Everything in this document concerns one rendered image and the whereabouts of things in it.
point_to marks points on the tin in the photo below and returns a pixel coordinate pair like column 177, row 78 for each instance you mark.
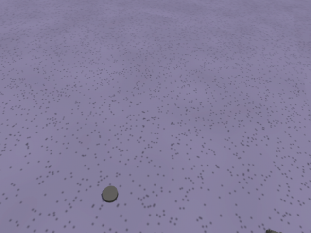
column 110, row 194

